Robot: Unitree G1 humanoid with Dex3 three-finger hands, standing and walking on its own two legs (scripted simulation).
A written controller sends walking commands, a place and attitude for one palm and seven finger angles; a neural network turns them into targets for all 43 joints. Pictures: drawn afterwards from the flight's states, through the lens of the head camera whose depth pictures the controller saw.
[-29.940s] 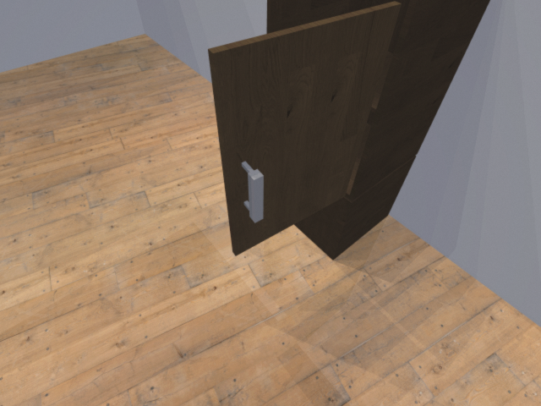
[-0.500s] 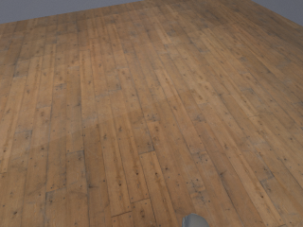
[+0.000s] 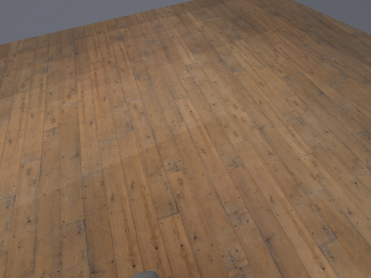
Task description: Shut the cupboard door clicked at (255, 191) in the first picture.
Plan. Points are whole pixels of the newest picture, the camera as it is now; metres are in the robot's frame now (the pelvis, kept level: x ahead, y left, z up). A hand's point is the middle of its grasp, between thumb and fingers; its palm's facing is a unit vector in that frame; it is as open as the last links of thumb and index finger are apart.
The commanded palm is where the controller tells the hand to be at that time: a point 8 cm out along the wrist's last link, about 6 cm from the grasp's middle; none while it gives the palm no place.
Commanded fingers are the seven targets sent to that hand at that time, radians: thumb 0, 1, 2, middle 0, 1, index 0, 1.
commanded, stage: turn to face it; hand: left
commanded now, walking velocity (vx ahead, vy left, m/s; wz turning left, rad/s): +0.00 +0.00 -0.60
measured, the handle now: out of the picture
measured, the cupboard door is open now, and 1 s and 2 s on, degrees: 57 57 57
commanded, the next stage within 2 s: none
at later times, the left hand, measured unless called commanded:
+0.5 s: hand (122, 248) +0.21 +0.18 -0.16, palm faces -0.28 -0.92 -0.28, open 7.4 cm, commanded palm none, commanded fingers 0.00 0.90 0.90 -0.20 -0.30 -0.20 -0.30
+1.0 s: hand (140, 227) +0.27 +0.14 -0.17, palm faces -0.55 -0.82 -0.19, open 7.4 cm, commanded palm none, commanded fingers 0.00 0.90 0.90 -0.20 -0.30 -0.20 -0.30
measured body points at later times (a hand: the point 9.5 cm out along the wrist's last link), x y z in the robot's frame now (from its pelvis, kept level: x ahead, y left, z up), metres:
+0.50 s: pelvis +0.04 +0.00 -0.02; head +0.07 -0.02 +0.43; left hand +0.22 +0.23 -0.14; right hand +0.02 -0.26 -0.17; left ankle +0.06 +0.13 -0.74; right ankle +0.01 -0.11 -0.75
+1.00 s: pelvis +0.07 +0.03 +0.00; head +0.12 +0.02 +0.44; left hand +0.30 +0.19 -0.15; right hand -0.02 -0.22 -0.13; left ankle +0.13 +0.11 -0.74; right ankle -0.03 -0.07 -0.66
